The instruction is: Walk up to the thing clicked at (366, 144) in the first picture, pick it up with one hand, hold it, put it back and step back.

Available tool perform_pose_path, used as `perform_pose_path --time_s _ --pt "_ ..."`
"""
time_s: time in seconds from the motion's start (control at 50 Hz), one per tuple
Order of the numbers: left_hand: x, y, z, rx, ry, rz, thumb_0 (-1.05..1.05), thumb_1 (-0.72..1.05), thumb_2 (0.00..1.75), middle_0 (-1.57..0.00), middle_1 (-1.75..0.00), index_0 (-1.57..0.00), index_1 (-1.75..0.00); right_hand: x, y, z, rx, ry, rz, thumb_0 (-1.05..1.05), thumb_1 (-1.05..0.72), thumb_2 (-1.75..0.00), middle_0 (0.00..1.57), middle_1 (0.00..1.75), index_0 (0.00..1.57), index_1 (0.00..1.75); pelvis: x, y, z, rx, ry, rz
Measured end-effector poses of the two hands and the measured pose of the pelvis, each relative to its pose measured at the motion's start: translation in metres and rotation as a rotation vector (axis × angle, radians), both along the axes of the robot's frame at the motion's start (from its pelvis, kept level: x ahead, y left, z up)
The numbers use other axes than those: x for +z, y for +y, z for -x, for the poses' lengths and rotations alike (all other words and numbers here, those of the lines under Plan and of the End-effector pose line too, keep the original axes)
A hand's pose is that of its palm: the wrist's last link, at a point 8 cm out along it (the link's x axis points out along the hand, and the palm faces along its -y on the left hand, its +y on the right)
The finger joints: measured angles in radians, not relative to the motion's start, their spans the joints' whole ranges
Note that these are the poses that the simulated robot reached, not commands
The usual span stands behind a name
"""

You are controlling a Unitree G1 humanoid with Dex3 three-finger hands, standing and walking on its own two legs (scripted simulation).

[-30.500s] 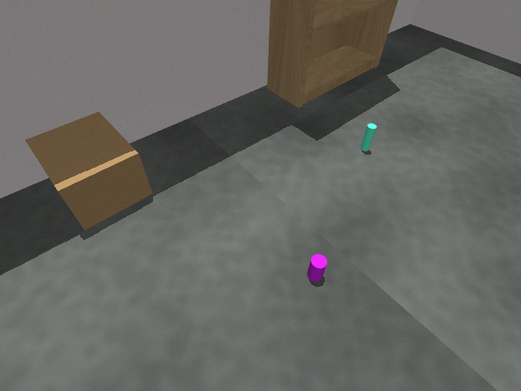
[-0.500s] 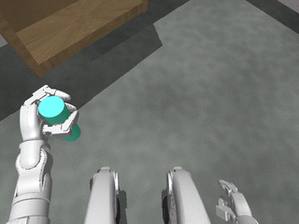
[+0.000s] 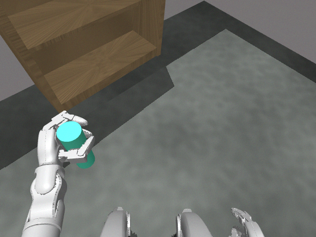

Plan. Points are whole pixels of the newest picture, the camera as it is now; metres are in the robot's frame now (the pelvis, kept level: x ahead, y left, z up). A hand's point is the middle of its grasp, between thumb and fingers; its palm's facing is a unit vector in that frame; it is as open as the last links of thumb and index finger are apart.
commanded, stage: lift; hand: left
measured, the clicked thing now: (78, 147) +0.35 +0.20 -0.01
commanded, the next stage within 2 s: hold in 0.82 s
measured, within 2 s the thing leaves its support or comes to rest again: neither
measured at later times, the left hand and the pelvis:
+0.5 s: hand (80, 131) +0.34 +0.17 +0.08, palm faces +0.15 -0.99 -0.02, open 7.1 cm; pelvis +0.01 -0.01 +0.04, yaw +1 degrees
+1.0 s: hand (76, 122) +0.35 +0.17 +0.10, palm faces +0.15 -0.99 -0.01, open 7.1 cm; pelvis +0.02 +0.00 +0.06, yaw +0 degrees
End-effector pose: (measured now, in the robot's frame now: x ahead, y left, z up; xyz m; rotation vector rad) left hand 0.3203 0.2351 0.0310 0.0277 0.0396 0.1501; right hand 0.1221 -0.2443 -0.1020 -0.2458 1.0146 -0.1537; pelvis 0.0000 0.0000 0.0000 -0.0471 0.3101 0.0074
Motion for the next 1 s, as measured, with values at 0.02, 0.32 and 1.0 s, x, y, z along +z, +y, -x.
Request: perform_pose_path --time_s 0.02,0.32,1.0 --pt "0.003 -0.001 0.001 0.000 -0.001 -0.002 0.04 -0.06 1.15 -0.90 -1.11 -0.90 -1.11 0.002 0.000 0.000 0.000 0.001 -0.001 0.01 -0.90 -0.89 0.21 0.30 0.20 0.30 0.002 0.000 0.000 0.000 -0.005 -0.001" --pt "0.040 -0.014 0.004 0.001 -0.018 0.002 0.04 -0.06 1.15 -0.90 -1.11 -0.90 -1.11 0.030 0.001 -0.006 0.005 -0.028 -0.020 0.01 -0.91 -0.89 0.21 0.30 0.20 0.30 0.031 -0.007 -0.005 0.005 -0.083 -0.015" --pt "0.073 -0.014 -0.005 0.000 -0.029 0.017 0.04 -0.06 1.15 -0.89 -1.11 -0.90 -1.11 0.061 0.000 -0.010 -0.020 -0.026 -0.015 0.01 -0.90 -0.89 0.21 0.30 0.20 0.30 0.060 -0.004 -0.020 -0.001 -0.167 -0.021"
